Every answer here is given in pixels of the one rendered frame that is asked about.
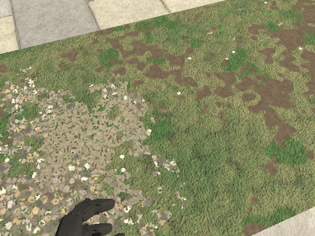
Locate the left robot hand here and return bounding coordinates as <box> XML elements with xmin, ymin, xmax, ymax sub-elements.
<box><xmin>55</xmin><ymin>198</ymin><xmax>125</xmax><ymax>236</ymax></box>

